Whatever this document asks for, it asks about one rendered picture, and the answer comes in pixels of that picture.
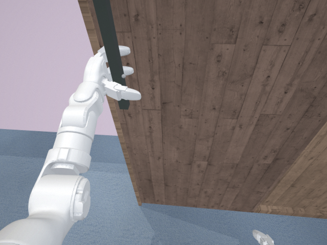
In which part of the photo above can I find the wardrobe door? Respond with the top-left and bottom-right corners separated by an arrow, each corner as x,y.
260,122 -> 327,210
87,0 -> 327,212

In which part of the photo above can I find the left robot upper arm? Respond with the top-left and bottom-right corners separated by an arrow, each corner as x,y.
0,174 -> 90,245

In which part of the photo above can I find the handle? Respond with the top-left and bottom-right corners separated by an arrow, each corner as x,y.
93,0 -> 130,110

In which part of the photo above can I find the robot right hand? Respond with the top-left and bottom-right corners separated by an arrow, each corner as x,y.
252,230 -> 274,245

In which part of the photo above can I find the left robot forearm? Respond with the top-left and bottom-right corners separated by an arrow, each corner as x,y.
28,81 -> 105,214

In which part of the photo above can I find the robot left hand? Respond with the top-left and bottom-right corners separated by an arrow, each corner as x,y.
83,45 -> 141,101

